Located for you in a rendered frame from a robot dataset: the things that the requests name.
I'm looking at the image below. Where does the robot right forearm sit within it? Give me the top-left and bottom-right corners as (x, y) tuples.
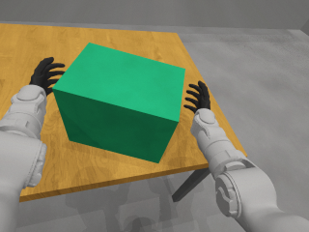
(190, 108), (277, 203)

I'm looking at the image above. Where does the robot left hand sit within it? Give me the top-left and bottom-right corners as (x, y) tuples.
(29, 57), (65, 96)

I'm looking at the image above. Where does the robot right hand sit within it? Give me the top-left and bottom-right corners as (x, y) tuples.
(183, 80), (211, 114)

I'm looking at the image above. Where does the table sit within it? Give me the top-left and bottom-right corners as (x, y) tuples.
(0, 23), (248, 203)

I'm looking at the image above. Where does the robot left forearm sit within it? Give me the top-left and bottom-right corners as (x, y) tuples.
(0, 84), (47, 141)

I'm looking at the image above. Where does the right robot upper arm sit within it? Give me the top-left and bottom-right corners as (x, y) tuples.
(215, 167), (309, 232)

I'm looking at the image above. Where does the carton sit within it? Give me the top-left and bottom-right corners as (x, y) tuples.
(52, 43), (185, 163)

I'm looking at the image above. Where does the left robot upper arm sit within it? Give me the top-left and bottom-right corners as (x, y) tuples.
(0, 130), (47, 232)

